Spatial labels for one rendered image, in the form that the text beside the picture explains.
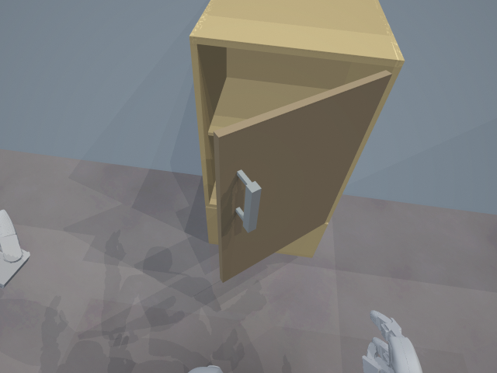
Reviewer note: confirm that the right robot hand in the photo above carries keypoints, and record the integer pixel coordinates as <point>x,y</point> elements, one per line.
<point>398,356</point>

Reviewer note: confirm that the left robot hand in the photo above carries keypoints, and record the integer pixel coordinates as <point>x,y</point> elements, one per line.
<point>12,257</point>

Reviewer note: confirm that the cupboard door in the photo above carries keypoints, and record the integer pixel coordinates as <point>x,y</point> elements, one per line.
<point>299,154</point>

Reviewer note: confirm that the handle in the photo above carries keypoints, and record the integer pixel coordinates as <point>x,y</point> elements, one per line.
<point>252,199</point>

